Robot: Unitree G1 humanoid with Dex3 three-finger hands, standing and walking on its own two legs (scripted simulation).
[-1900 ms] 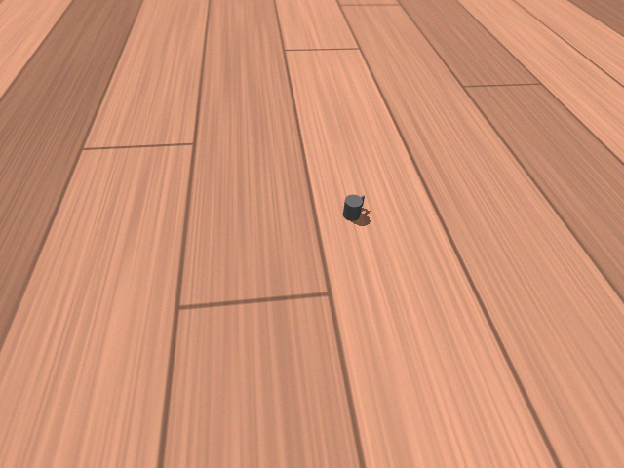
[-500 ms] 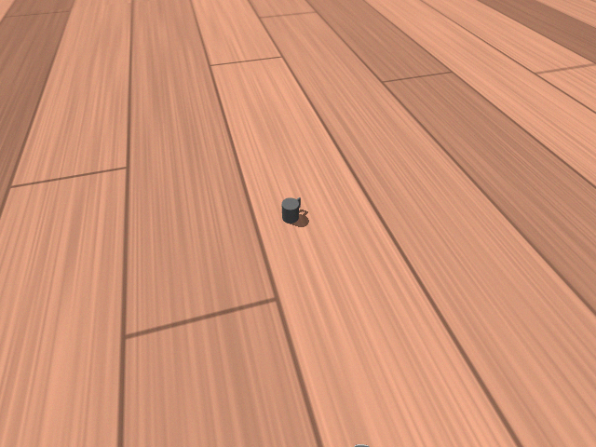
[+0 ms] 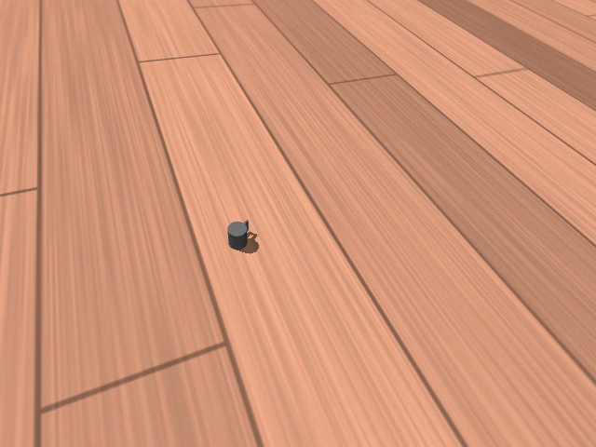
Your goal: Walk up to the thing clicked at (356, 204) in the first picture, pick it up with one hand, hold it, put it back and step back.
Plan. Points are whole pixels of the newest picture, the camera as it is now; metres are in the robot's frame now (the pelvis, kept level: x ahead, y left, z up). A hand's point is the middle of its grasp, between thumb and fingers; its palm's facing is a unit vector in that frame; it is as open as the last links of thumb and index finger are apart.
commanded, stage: walk up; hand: left
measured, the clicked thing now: (240, 233) +1.00 +0.18 -0.71
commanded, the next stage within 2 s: none
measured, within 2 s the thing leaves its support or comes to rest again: neither
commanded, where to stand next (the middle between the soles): +0.58 -0.03 m, yaw -5 degrees
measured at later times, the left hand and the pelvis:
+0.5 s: hand (166, 304) +0.36 +0.21 -0.10, palm faces -0.12 -0.91 -0.40, open 7.4 cm; pelvis +0.21 -0.04 +0.01, yaw -6 degrees
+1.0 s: hand (144, 266) +0.45 +0.28 -0.14, palm faces -0.15 -0.92 -0.35, open 7.4 cm; pelvis +0.38 +0.00 +0.01, yaw -6 degrees
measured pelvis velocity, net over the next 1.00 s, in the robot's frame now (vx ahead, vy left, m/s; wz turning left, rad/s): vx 0.38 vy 0.00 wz -0.11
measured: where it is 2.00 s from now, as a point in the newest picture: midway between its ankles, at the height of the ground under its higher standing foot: (283, 343)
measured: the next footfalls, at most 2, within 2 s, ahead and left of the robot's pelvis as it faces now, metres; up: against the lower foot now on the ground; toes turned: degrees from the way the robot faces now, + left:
right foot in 0.36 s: +0.30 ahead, -0.15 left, +0.00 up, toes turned -7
left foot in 0.82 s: +0.48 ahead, +0.11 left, +0.00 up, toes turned -1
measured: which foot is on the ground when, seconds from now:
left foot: down 0.00-0.38, up 0.40-0.80, down 0.82-1.00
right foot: up 0.00-0.34, down 0.36-0.86, up 0.88-1.00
